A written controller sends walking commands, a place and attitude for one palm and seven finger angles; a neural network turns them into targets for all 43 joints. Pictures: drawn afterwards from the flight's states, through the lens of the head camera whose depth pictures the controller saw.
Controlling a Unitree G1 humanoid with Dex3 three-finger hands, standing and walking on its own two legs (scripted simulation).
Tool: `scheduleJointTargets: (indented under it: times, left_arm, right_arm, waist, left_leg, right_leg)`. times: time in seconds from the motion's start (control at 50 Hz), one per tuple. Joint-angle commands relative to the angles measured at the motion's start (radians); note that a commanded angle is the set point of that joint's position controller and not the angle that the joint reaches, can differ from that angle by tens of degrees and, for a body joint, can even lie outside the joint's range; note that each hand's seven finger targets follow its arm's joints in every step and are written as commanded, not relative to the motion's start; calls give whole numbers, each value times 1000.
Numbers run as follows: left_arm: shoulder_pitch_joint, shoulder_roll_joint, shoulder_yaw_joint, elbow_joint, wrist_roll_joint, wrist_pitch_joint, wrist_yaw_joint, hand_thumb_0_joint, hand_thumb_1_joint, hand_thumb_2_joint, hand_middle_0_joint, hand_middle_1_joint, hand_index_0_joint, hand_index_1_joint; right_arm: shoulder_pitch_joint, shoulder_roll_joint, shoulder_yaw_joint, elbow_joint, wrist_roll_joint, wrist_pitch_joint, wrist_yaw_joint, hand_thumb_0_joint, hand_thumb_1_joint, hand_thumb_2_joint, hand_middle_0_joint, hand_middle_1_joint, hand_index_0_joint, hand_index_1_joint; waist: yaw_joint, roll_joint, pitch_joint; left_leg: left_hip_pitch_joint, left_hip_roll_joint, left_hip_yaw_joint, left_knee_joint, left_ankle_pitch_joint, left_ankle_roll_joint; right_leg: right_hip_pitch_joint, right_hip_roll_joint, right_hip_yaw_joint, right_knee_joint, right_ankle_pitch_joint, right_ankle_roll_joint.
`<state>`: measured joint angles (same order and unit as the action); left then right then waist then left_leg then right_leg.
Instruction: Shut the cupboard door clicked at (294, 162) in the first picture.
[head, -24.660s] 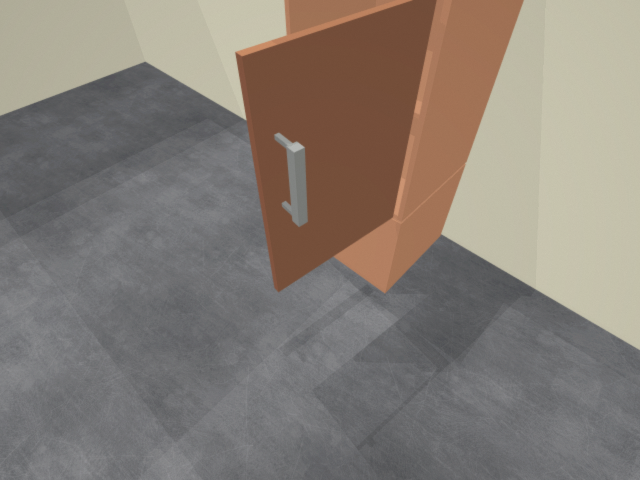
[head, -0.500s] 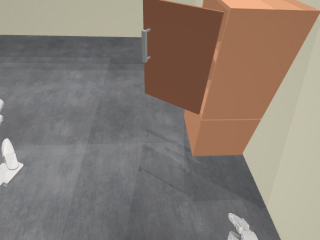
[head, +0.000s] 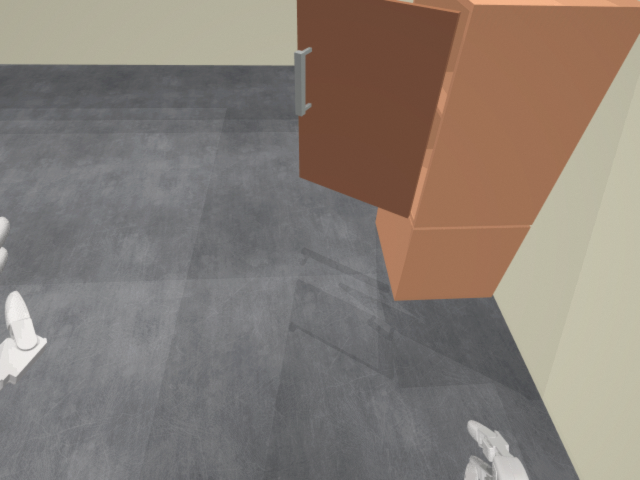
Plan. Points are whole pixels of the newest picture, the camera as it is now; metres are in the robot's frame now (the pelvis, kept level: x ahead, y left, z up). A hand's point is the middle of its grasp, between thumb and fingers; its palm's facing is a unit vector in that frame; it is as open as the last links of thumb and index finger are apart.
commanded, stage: let the arm hang, fingers relaxed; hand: left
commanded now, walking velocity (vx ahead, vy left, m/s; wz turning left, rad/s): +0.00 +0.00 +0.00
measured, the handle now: (304, 82) +1.13 +0.10 +0.02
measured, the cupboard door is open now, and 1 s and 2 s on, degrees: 56 56 56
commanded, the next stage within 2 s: look to check the result in 1.16 s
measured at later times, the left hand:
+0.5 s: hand out of the picture -0.02 +0.19 -0.18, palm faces -0.01 -0.99 -0.16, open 7.3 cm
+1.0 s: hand out of the picture +0.11 +0.25 -0.14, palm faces -0.01 -0.94 -0.34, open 7.4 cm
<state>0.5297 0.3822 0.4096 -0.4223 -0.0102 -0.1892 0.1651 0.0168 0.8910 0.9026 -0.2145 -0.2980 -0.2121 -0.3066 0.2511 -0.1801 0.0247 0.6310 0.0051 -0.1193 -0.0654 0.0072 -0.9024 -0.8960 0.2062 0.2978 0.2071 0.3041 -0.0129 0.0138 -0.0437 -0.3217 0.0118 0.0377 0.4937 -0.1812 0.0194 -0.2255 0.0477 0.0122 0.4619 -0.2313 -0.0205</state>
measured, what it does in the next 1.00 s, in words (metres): stands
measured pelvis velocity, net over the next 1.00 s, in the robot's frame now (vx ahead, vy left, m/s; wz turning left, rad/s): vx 0.03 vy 0.00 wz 0.01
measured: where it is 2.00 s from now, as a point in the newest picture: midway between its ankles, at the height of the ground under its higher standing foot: outside the picture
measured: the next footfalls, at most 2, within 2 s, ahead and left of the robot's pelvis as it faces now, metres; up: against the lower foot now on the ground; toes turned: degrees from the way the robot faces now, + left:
none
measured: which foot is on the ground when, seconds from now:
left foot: down 0.00-1.00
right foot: down 0.00-1.00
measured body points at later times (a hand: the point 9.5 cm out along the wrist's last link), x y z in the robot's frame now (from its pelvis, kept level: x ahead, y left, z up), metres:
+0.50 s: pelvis +0.00 +0.00 +0.00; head +0.02 +0.03 +0.45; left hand -0.01 +0.24 -0.17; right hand +0.03 -0.29 -0.12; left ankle +0.06 +0.10 -0.74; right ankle +0.01 -0.11 -0.74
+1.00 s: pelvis +0.03 +0.00 +0.01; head +0.02 -0.01 +0.46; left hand +0.11 +0.30 -0.12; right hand +0.10 -0.28 -0.13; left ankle +0.06 +0.10 -0.74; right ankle +0.01 -0.11 -0.74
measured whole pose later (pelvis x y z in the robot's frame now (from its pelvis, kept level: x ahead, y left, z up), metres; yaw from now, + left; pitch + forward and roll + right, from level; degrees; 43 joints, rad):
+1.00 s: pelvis +0.03 +0.00 +0.01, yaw +0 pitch -2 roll +0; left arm 0.13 0.31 0.01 1.10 0.02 -0.01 0.00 0.01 0.91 0.90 -0.20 -0.30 -0.20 -0.30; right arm 0.12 -0.31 -0.01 1.11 -0.01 0.00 0.00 0.00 -0.90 -0.90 0.21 0.30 0.21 0.30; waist -0.01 0.03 0.01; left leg -0.18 -0.02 0.04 0.34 -0.13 0.03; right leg -0.10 0.02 0.02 0.35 -0.22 -0.01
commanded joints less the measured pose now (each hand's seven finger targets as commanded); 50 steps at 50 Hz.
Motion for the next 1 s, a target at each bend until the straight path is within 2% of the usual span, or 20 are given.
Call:
scheduleJointTargets:
  times: [0.0, 0.02, 0.04, 0.06, 0.08, 0.1, 0.12, 0.16, 0.2, 0.24, 0.26, 0.3, 0.32, 0.4, 0.44, 0.5, 0.58, 0.68, 0.82, 0.98]
  left_arm:
    - [-71, 186, 104, -198, -18, -51, 25, 0, 900, 900, -200, -300, -200, -300]
    - [-102, 196, 106, -215, -17, -50, 27, 0, 900, 900, -200, -300, -200, -300]
    - [-92, 19, -309, 541, 59, 108, -134, 0, 900, 900, -200, -300, -200, -300]
    - [-95, 16, -282, 554, 42, 178, -155, 0, 900, 900, -200, -300, -200, -300]
    - [-131, -2, -294, 574, 38, 190, -159, 0, 900, 900, -200, -300, -200, -300]
    - [-160, 9, -298, 619, 38, 192, -162, 0, 900, 900, -200, -300, -200, -300]
    - [-184, 31, -304, 674, 41, 189, -163, 0, 900, 900, -200, -300, -200, -300]
    - [-214, 63, -310, 799, 42, 183, -164, 0, 900, 900, -200, -300, -200, -300]
    - [-262, 85, -324, 936, 44, 180, -161, 0, 900, 900, -200, -300, -200, -300]
    - [-302, 91, -345, 1050, 40, 181, -158, 0, 900, 900, -200, -300, -200, -300]
    - [-318, 90, -354, 1100, 38, 181, -157, 0, 900, 900, -200, -300, -200, -300]
    - [-320, 86, -361, 1193, 35, 181, -156, 0, 900, 900, -200, -300, -200, -300]
    - [-314, 96, -360, 1229, 34, 179, -155, 0, 900, 900, -200, -300, -200, -300]
    - [-278, 72, -359, 1373, 28, 177, -156, 0, 900, 900, -200, -300, -200, -300]
    - [-271, 65, -362, 1420, 28, 174, -156, 0, 900, 900, -200, -300, -200, -300]
    - [-273, 59, -366, 1472, 25, 173, -155, 0, 900, 900, -200, -300, -200, -300]
    - [-279, 65, -370, 1506, 26, 176, -154, 0, 900, 900, -200, -300, -200, -300]
    - [-305, 86, -370, 1514, 26, 174, -152, 0, 900, 900, -200, -300, -200, -300]
    - [-349, 112, -368, 1501, 25, 165, -149, 0, 900, 900, -200, -300, -200, -300]
    - [-404, 128, -366, 1483, 24, 160, -148, 0, 900, 900, -200, -300, -200, -300]
  right_arm:
    - [-107, -130, -50, -137, -4, -35, -11, 0, -900, -900, 200, 300, 200, 300]
    - [-115, -137, -53, -135, -1, -36, -14, 0, -900, -900, 200, 300, 200, 300]
    - [-168, -334, -100, 89, -15, -75, 77, 0, -900, -900, 200, 300, 200, 300]
    - [-100, -293, -101, 83, -6, -11, 74, 0, -900, -900, 200, 300, 200, 300]
    - [-102, -296, -94, 79, -12, 14, 68, 0, -900, -900, 200, 300, 200, 300]
    - [-119, -305, -86, 75, -17, 32, 65, 0, -900, -900, 200, 300, 200, 300]
    - [-127, -314, -83, 76, -23, 42, 62, 0, -900, -900, 200, 300, 200, 300]
    - [-143, -329, -79, 93, -27, 58, 63, 0, -900, -900, 200, 300, 200, 300]
    - [-140, -318, -77, 129, -28, 80, 68, 0, -900, -900, 200, 300, 200, 300]
    - [-124, -292, -69, 167, -29, 96, 70, 0, -900, -900, 200, 300, 200, 300]
    - [-121, -281, -66, 186, -29, 102, 69, 0, -900, -900, 200, 300, 200, 300]
    - [-117, -282, -65, 226, -30, 104, 66, 0, -900, -900, 200, 300, 200, 300]
    - [-118, -300, -67, 239, -27, 104, 63, 0, -900, -900, 200, 300, 200, 300]
    - [-107, -290, -70, 315, -25, 102, 50, 0, -900, -900, 200, 300, 200, 300]
    - [-91, -288, -74, 341, -21, 103, 46, 0, -900, -900, 200, 300, 200, 300]
    - [-69, -291, -76, 378, -21, 104, 41, 0, -900, -900, 200, 300, 200, 300]
    - [-62, -302, -80, 402, -20, 109, 40, 0, -900, -900, 200, 300, 200, 300]
    - [-68, -310, -82, 418, -21, 108, 43, 0, -900, -900, 200, 300, 200, 300]
    - [-110, -321, -77, 427, -20, 102, 50, 0, -900, -900, 200, 300, 200, 300]
    - [-152, -327, -71, 431, -22, 96, 53, 0, -900, -900, 200, 300, 200, 300]
  waist:
    - [-2, -42, -23]
    - [-2, -24, -31]
    - [-39, 38, 58]
    - [-22, 71, -2]
    - [-7, 71, -3]
    - [4, 47, 12]
    - [13, -36, 10]
    - [25, -133, -13]
    - [11, -181, -6]
    - [-5, -110, -12]
    - [-12, -68, -7]
    - [-8, 28, -8]
    - [-2, 51, -16]
    - [13, 145, -1]
    - [12, 99, 17]
    - [6, 82, 36]
    - [5, 20, 81]
    - [4, -28, 81]
    - [8, -55, 56]
    - [7, -27, 32]
  left_leg:
    - [68, 54, -65, -23, -115, -10]
    - [87, 59, -70, -30, -101, -10]
    - [26, 95, -124, 119, 169, 3]
    - [60, 114, -103, 42, 202, -5]
    - [2, 146, -144, 3, 173, 20]
    - [-48, 168, -184, -45, 127, 42]
    - [-64, 176, -211, -68, 128, 54]
    - [-47, 144, -206, -66, 89, 54]
    - [7, 84, -159, -36, 7, 33]
    - [72, 51, -132, -17, -13, 21]
    - [100, 48, -126, -28, -32, 16]
    - [111, 68, -148, -89, -68, 17]
    - [106, 83, -160, -110, -74, 19]
    - [95, 96, -169, -185, -173, 18]
    - [102, 96, -165, -182, -159, 20]
    - [130, 103, -165, -195, -150, 18]
    - [125, 110, -168, -214, -166, 21]
    - [143, 112, -163, -219, -128, 21]
    - [182, 109, -143, -201, 27, 20]
    - [210, 112, -133, -209, 124, 10]
  right_leg:
    - [-106, -143, 185, -184, -141, -34]
    - [-106, -140, 174, -173, -129, -30]
    - [-193, -163, 82, 19, 141, -36]
    - [-163, -128, 76, 43, 99, -25]
    - [-153, -95, 41, 93, -7, -17]
    - [-125, -77, 24, 138, -63, -13]
    - [-80, -70, 27, 144, -58, -14]
    - [-39, -88, 66, 76, -25, -24]
    - [-78, -129, 130, -14, -48, -46]
    - [-114, -163, 168, -70, -68, -69]
    - [-130, -163, 174, -87, -94, -71]
    - [-105, -136, 153, -86, -106, -57]
    - [-69, -128, 137, -87, -93, -51]
    - [-4, -120, 118, -112, -60, -51]
    - [0, -129, 120, -142, -49, -52]
    - [-11, -131, 116, -161, -54, -51]
    - [-19, -135, 112, -181, -77, -46]
    - [-13, -139, 114, -190, -65, -41]
    - [19, -150, 112, -193, 35, -33]
    - [64, -157, 108, -190, 130, -24]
